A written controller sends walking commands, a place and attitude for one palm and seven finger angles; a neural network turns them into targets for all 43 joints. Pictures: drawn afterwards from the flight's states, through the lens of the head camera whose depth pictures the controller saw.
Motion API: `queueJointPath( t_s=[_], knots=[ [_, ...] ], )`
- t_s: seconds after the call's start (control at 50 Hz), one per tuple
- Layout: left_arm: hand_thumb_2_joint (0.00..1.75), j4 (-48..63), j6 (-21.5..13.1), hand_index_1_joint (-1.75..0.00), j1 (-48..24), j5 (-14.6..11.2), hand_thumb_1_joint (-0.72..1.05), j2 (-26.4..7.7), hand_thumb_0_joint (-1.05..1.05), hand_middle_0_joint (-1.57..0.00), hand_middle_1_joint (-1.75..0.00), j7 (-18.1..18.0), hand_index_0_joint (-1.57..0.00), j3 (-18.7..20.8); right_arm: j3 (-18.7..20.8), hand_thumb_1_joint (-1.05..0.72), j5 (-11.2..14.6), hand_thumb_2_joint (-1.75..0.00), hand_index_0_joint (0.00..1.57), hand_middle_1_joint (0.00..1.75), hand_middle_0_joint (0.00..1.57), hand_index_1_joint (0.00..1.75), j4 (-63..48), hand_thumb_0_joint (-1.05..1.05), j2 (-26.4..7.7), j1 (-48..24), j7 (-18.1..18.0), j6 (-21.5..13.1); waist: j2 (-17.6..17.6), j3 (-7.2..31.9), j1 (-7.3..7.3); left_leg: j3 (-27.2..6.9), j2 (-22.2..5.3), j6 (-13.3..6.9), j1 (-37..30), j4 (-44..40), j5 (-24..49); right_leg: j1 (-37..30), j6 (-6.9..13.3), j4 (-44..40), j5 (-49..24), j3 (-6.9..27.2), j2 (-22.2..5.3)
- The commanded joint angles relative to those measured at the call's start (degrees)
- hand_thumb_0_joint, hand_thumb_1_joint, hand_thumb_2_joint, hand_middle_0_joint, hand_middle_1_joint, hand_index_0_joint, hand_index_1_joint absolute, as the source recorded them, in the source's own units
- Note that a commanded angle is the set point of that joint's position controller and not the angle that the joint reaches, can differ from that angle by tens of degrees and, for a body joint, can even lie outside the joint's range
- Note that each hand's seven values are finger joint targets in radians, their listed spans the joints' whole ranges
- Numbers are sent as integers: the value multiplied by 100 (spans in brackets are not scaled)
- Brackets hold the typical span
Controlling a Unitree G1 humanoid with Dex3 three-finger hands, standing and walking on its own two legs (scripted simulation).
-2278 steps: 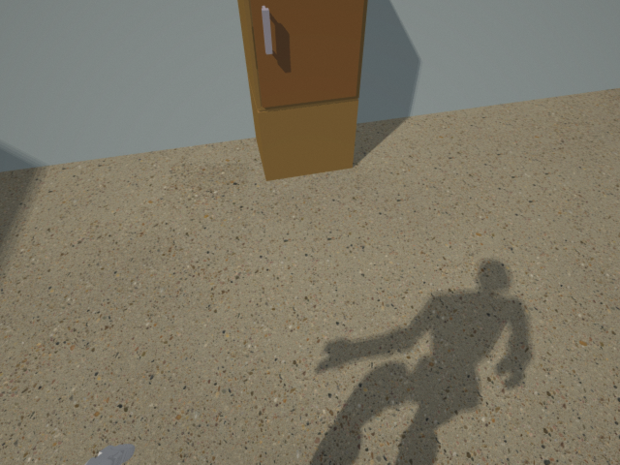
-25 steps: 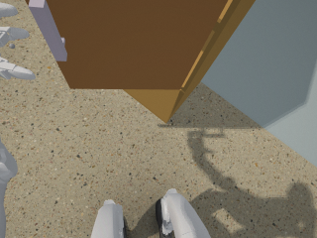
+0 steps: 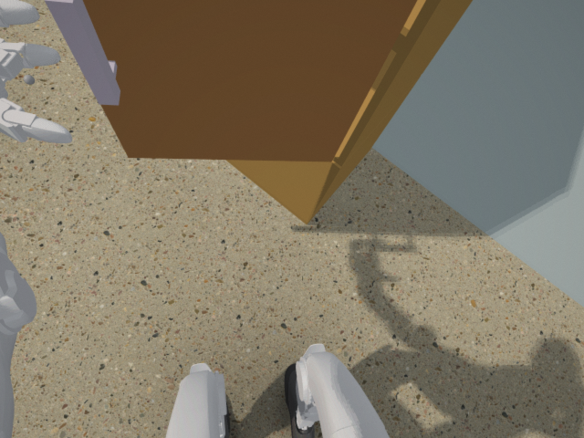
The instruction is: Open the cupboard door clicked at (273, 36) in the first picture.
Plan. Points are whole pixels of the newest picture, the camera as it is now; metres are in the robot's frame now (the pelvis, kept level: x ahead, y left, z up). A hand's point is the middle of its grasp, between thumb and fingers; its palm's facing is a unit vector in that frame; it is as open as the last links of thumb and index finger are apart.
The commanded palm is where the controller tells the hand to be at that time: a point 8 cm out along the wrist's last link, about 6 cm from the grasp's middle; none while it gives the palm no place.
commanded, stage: slide the fingers in behind the handle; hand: left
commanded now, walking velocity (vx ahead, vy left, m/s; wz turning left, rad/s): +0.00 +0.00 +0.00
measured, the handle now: (91, 40) +0.59 +0.20 +0.07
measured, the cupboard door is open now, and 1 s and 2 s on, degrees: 42 42 43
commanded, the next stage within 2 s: close the thumb around the handle in 1.48 s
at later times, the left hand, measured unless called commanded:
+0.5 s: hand (65, 83) +0.52 +0.22 +0.08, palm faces -0.05 -1.00 -0.02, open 14.0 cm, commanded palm +0.51 +0.25 +0.07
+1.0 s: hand (106, 80) +0.53 +0.18 +0.07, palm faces -0.04 -1.00 +0.01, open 14.0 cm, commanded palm +0.51 +0.22 +0.07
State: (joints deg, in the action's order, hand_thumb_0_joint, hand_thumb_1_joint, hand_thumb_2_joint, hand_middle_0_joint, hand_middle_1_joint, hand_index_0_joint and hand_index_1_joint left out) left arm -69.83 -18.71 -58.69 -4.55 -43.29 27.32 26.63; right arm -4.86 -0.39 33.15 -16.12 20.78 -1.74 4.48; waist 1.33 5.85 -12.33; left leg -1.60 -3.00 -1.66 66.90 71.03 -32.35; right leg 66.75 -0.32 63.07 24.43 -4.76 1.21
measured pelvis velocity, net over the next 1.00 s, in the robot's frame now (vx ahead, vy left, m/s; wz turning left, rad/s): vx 0.01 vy -0.01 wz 0.01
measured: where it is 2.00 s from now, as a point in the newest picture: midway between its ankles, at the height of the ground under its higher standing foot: (260, 434)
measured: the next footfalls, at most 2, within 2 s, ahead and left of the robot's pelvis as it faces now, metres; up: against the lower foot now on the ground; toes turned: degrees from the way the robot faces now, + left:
none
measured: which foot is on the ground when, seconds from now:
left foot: down 0.00-1.00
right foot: down 0.00-1.00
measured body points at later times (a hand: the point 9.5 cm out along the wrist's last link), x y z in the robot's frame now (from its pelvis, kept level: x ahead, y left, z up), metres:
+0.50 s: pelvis +0.00 +0.00 +0.01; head +0.16 +0.02 +0.43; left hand +0.52 +0.27 +0.08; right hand +0.00 -0.27 -0.10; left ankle +0.00 +0.09 -0.63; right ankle +0.04 -0.13 -0.63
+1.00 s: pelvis +0.01 -0.01 +0.01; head +0.16 +0.02 +0.43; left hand +0.53 +0.23 +0.08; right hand +0.02 -0.27 -0.10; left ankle +0.00 +0.09 -0.63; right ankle +0.04 -0.13 -0.63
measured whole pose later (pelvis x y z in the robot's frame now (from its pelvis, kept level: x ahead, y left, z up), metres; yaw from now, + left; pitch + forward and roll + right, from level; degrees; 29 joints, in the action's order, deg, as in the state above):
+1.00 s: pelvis +0.01 -0.01 +0.01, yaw +1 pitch +27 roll -4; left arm -67.1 -21.7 -55.3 -4.9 -29.9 16.4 22.6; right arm -2.7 -1.4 34.7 -15.2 21.3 0.0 3.9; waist 2.0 7.5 -11.5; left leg -0.7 -2.5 -1.2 63.1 68.5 -32.1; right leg 64.0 0.1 62.6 25.1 -3.8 0.8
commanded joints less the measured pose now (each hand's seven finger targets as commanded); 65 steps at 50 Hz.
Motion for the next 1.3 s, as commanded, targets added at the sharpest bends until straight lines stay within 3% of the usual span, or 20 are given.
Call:
queueJointPath(
  t_s=[0.0,0.14,0.24,0.34,0.4,0.42,0.46,0.54,0.62,0.66,0.8,0.86,0.92,0.96,1.02,1.06,1.12,1.16,1.2,1.28],
  knots=[
    [30,1122,-309,-120,-2229,-184,-50,-1383,0,-30,-120,-34,-30,171,434,-90,-29,-90,20,30,20,30,-112,0,-1190,1259,-61,-21,1293,3265,-51,-350,32,88,-2683,-713,3206,-1316,177,-482,-1665,143,201],
    [30,1524,-309,-120,-2179,-84,-50,-1568,0,-30,-120,-337,-30,359,435,-90,-32,-90,20,30,20,30,-234,0,-1138,1252,-10,-16,1360,3399,120,-282,65,65,-2533,-812,3083,-1685,180,-474,-1772,191,193],
    [30,1632,-480,-120,-2191,-120,-50,-1413,0,-30,-120,-493,-30,352,460,-90,-35,-90,20,30,20,30,-198,0,-1105,1249,22,-45,1170,3313,74,-242,72,45,-2467,-862,2933,-1845,164,-539,-1786,226,200],
    [30,1407,-427,-120,-1966,-134,-50,-1039,0,-30,-120,-460,-30,118,478,-90,-21,-90,20,30,20,30,-158,0,-1084,1242,25,-64,1114,3117,51,-191,90,29,-2414,-928,2760,-1833,156,-613,-1715,239,186],
    [30,1272,-371,-120,-1804,-162,-50,-940,0,-30,-120,-454,-30,74,475,-90,-7,-90,20,30,20,30,-181,0,-1081,1246,15,-58,821,2858,60,-161,108,5,-2181,-999,2578,-1958,148,-672,-1676,250,178],
    [30,1308,-404,-120,-1830,-203,-50,-717,0,-30,-120,-456,-30,-48,482,-90,-9,-90,20,30,20,30,-199,0,-1055,1252,19,-75,868,2854,28,-168,117,-2,-2249,-1000,2601,-1877,163,-666,-1667,240,189],
    [30,1291,-442,-120,-1991,-188,-50,-727,0,-30,-120,-500,-30,-54,496,-90,-11,-90,20,30,20,30,-150,0,-1075,1237,14,-84,833,2810,-4,-198,105,17,-2284,-1004,2519,-1749,152,-674,-1541,231,173],
    [30,1694,-688,-120,-2154,-226,-50,-554,0,-30,-120,-615,-30,-96,546,-90,-57,-90,20,30,20,30,-93,0,-1059,1247,32,-125,1077,3238,55,-294,90,90,-2806,-984,2919,-1620,182,-596,-1626,197,163],
    [30,1617,-745,-120,-2301,-220,-50,4,0,-30,-120,-721,-30,-504,550,-90,-63,-90,20,30,20,30,-46,0,-1019,1199,59,-147,1048,2859,-76,-316,95,91,-2820,-1035,2671,-1349,189,-651,-1347,153,169],
    [30,1493,-733,-120,-2396,-158,-50,30,0,-30,-120,-777,-30,-564,567,-90,-60,-90,20,30,20,30,14,0,-1061,1177,56,-142,1064,2815,-99,-364,92,113,-2846,-1059,2505,-1206,189,-662,-1190,147,158],
    [30,1398,-640,-120,-2628,-117,-50,461,0,-30,-120,-871,-30,-896,576,-90,-106,-90,20,30,20,30,122,0,-1032,1226,72,-158,1241,3007,-183,-392,123,125,-2996,-986,2721,-1124,209,-633,-1318,128,129],
    [30,1541,-662,-120,-2373,-191,-50,201,0,-30,-120,-908,-30,-539,607,-90,-120,-90,20,30,20,30,91,0,-1032,1287,84,-130,1148,3489,-10,-386,105,149,-3169,-923,3338,-1473,219,-563,-1766,133,134],
    [30,1512,-660,-120,-2099,-178,-50,-103,0,-30,-120,-1070,-30,-202,573,-90,-119,-90,20,30,20,30,-9,0,-984,1271,114,-95,1011,3412,109,-278,143,108,-2786,-903,3359,-1838,217,-509,-2060,179,144],
    [30,1419,-655,-120,-1996,-54,-50,-175,0,-30,-120,-1222,-30,-181,553,-90,-109,-90,20,30,20,30,-75,0,-955,1235,141,-59,786,3076,101,-194,156,68,-2421,-948,3120,-2030,182,-545,-2115,225,134],
    [30,1774,-806,-120,-1887,34,-50,142,0,-30,-120,-1255,-30,-439,594,-90,-113,-90,20,30,20,30,-177,0,-899,1208,189,-71,929,3278,126,-163,165,68,-2604,-965,3202,-2115,199,-544,-2203,252,146],
    [30,1759,-841,-120,-1964,-52,-50,343,0,-30,-120,-1217,-30,-567,617,-90,-98,-90,20,30,20,30,-103,0,-906,1192,185,-54,847,3157,27,-185,136,82,-2717,-988,3181,-2005,173,-600,-2157,237,153],
    [30,1738,-862,-120,-1994,-155,-50,361,0,-30,-120,-1178,-30,-528,619,-90,-89,-90,20,30,20,30,-106,0,-922,1217,168,-64,712,3160,26,-159,168,54,-2634,-1015,3060,-2132,181,-627,-2160,255,156],
    [30,1595,-867,-120,-1978,-126,-50,52,0,-30,-120,-1165,-30,-303,614,-90,-80,-90,20,30,20,30,-40,0,-938,1205,145,-66,675,3138,88,-128,173,54,-2460,-999,2880,-2227,166,-627,-2130,295,142],
    [30,1562,-861,-120,-2068,-111,-50,257,0,-30,-120,-1149,-30,-508,601,-90,-68,-90,20,30,20,30,-37,0,-905,1164,135,-82,633,2968,-7,-91,198,23,-2333,-1018,2680,-2202,148,-679,-2037,323,133],
    [30,1465,-885,-120,-1913,-122,-50,59,0,-30,-120,-1124,-30,-309,606,-90,-74,-90,20,30,20,30,-19,0,-926,1187,109,-108,635,3125,74,-93,197,28,-2343,-973,2767,-2244,157,-639,-2091,336,126]
  ],
)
